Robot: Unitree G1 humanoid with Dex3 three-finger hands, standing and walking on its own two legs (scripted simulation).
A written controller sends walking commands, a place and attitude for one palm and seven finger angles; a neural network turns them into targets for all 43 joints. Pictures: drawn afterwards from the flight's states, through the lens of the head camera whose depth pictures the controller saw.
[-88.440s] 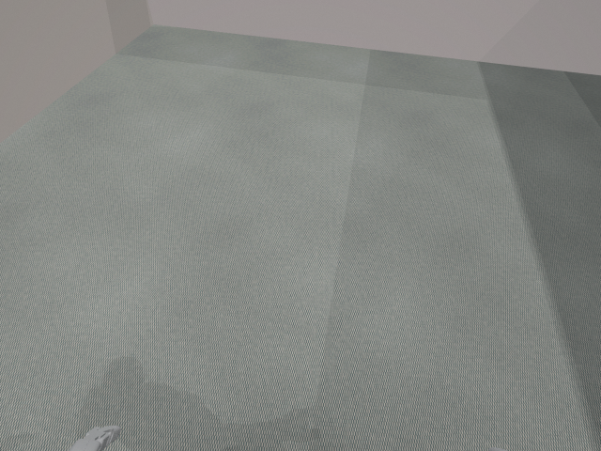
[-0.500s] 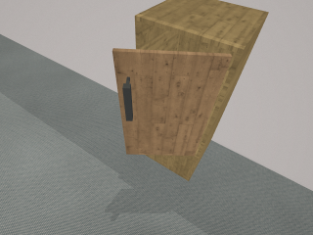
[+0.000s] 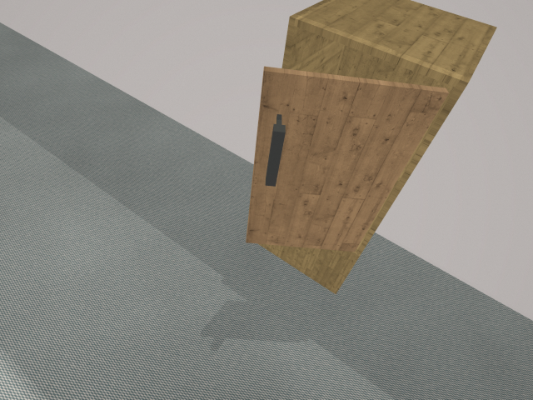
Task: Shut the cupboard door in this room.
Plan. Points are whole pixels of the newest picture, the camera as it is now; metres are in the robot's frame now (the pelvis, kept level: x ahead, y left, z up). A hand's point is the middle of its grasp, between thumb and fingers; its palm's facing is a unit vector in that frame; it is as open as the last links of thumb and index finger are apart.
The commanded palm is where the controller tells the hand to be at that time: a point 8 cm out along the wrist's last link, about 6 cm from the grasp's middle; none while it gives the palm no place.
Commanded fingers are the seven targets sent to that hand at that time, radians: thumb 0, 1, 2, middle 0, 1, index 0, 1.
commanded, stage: come to a stop and stand still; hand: left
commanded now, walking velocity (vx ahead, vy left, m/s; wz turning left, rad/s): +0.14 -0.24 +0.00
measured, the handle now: (274, 151) +0.61 +0.03 +0.00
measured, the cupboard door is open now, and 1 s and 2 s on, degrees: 33 33 33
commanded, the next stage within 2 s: look again from close up in 1.30 s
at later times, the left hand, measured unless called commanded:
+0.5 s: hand out of the picture +0.01 +0.18 -0.17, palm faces +0.00 -0.99 -0.14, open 7.4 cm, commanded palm none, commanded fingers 0.00 0.90 0.90 -0.20 -0.30 -0.20 -0.30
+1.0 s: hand out of the picture -0.07 +0.11 -0.16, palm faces +0.13 -0.97 -0.18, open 7.4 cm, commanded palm none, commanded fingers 0.00 0.90 0.90 -0.20 -0.30 -0.20 -0.30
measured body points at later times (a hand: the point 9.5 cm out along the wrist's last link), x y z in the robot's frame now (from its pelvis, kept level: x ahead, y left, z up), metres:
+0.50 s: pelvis -0.03 +0.00 +0.02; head -0.03 +0.04 +0.46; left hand +0.01 +0.23 -0.16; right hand -0.11 -0.19 -0.13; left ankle +0.02 +0.06 -0.73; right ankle -0.05 -0.16 -0.66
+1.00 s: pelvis -0.04 -0.05 +0.01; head -0.01 -0.05 +0.46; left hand -0.08 +0.16 -0.14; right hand +0.01 -0.28 -0.15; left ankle -0.06 +0.09 -0.72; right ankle -0.05 -0.14 -0.73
